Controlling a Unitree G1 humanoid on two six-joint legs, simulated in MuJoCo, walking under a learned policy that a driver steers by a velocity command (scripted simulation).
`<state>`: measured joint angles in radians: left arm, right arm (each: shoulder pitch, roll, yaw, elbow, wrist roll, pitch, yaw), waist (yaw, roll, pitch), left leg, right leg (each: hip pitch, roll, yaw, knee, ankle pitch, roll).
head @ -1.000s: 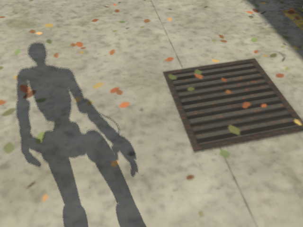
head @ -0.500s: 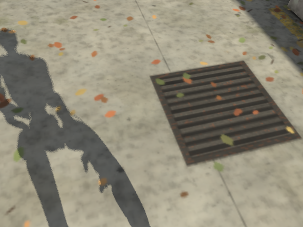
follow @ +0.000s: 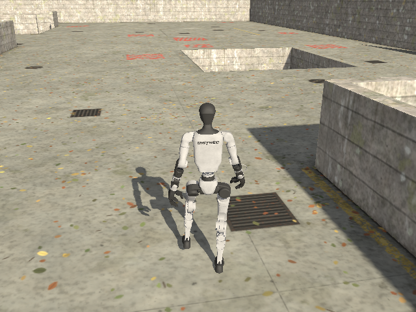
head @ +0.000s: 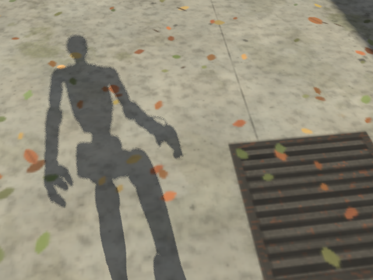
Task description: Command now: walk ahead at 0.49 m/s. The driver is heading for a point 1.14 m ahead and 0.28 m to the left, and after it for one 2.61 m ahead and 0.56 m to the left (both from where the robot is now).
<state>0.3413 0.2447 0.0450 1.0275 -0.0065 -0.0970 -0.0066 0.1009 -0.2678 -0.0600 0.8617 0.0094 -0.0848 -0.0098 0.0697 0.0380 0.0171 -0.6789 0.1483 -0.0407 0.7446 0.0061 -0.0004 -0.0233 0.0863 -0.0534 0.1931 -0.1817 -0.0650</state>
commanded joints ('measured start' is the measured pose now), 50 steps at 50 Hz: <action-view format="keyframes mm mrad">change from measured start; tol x32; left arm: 1 3 169 29 -42 -12 -9 11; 50 -215 140 34 -106 29 -12 19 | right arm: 1 -98 -27 6 -70 6 -11 15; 11 369 -238 -65 17 -7 -13 35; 50 173 -39 -21 4 0 32 -8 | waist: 1 0 -71 70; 11 -176 239 -413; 50 -108 -113 -22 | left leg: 1 81 -42 46 -136 105 -6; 9 592 -98 53 -237 -62 128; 11 1092 257 -699 -431 -298 335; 18 519 78 -166 -600 -15 231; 36 774 79 14 -316 495 141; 39 45 -217 -10 515 -575 15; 50 156 -52 1 126 -88 -4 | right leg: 1 -108 -262 120 -100 161 -145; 9 -25 -252 57 451 553 -47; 11 -600 -19 107 1052 -376 35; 12 -700 -86 175 1144 -357 12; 33 -648 -165 64 312 180 13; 37 -52 -130 45 313 147 -81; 39 452 -489 783 138 -63 -296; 50 -214 -281 -27 3 643 -132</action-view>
